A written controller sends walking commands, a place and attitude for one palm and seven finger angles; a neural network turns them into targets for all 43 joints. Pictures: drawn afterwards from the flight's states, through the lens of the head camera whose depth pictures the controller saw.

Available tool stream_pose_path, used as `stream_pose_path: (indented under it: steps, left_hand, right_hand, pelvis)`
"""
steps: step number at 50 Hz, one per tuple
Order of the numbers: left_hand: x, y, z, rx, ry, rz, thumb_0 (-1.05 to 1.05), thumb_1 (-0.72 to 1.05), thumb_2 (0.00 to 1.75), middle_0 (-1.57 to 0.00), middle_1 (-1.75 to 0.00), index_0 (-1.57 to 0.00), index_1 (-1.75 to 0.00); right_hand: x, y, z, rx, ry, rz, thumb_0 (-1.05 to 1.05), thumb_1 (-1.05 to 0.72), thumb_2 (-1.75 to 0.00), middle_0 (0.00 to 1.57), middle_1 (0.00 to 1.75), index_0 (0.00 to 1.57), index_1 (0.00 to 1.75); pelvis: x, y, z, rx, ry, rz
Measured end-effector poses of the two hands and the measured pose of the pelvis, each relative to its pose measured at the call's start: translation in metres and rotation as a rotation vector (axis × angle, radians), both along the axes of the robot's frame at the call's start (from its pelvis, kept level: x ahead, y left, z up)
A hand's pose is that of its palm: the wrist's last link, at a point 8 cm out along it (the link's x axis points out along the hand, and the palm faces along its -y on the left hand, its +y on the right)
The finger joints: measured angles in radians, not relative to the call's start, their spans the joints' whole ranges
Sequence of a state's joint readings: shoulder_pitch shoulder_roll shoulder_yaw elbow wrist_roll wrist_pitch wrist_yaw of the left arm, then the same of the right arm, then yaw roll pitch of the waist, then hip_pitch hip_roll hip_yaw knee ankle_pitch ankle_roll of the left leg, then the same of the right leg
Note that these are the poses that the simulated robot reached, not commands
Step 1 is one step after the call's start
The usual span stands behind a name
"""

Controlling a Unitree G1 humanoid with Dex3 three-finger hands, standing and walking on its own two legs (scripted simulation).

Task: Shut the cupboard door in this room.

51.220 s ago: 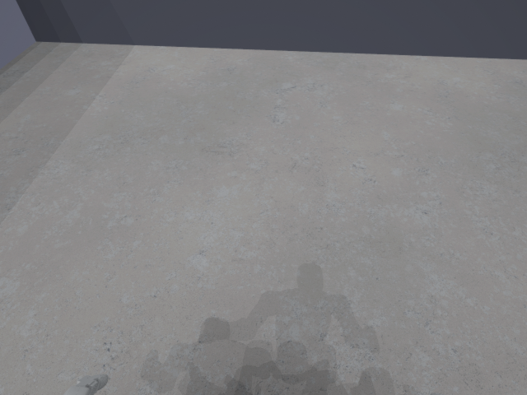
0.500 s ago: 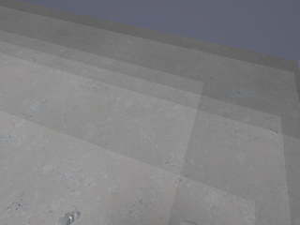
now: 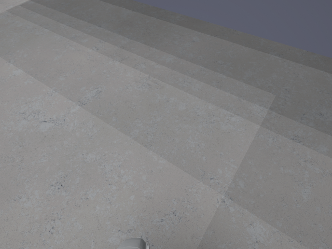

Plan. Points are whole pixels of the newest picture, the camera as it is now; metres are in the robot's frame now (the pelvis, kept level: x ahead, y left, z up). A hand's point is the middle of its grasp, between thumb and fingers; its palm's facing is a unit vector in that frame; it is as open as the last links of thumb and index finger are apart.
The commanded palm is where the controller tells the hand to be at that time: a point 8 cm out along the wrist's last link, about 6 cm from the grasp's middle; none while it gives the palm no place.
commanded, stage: turn or walk to find it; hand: left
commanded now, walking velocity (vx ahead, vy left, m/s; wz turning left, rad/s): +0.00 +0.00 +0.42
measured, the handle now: out of the picture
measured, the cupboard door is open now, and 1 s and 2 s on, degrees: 44 44 44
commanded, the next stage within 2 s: none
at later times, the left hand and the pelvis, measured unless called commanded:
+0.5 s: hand out of the picture +0.08 +0.21 -0.15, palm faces +0.20 -0.96 -0.19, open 7.4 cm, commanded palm none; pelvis -0.02 +0.01 +0.00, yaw +12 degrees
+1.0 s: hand out of the picture -0.14 +0.20 -0.19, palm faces +0.50 -0.83 -0.25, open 7.4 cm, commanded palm none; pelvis -0.01 +0.03 -0.02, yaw +27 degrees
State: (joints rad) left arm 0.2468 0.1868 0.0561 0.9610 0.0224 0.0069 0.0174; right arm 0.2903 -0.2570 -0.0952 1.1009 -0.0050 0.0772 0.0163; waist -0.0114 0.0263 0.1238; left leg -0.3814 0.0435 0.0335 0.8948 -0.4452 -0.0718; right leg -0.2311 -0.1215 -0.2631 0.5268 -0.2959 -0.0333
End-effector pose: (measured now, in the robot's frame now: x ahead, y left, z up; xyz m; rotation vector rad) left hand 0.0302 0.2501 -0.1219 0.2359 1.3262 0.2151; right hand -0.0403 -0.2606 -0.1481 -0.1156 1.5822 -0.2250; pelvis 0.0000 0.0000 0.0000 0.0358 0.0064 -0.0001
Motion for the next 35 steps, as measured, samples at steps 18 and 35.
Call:
stream_pose_path:
  steps: [18, 35]
  left_hand:
    - [0.005, 0.032, -0.017, -0.093, -0.112, 0.106, 0.01, 0.91, 0.9, -0.19, -0.3, -0.2, -0.3]
    - [-0.042, -0.015, 0.005, -0.01, -0.159, 0.281, 0.0, 0.9, 0.9, -0.2, -0.3, -0.2, -0.3]
  right_hand:
    - [0.028, 0.053, 0.015, -0.032, -0.12, 0.166, 0.01, -0.91, -0.9, 0.2, 0.3, 0.2, 0.3]
    - [0.155, 0.031, -0.002, 0.063, -0.297, 0.372, 0.01, -0.92, -0.9, 0.2, 0.3, 0.2, 0.3]
  pelvis:
    - [-0.021, 0.032, 0.001, -0.052, 0.008, 0.143]
    - [-0.017, -0.011, 0.0, -0.003, 0.005, 0.32]
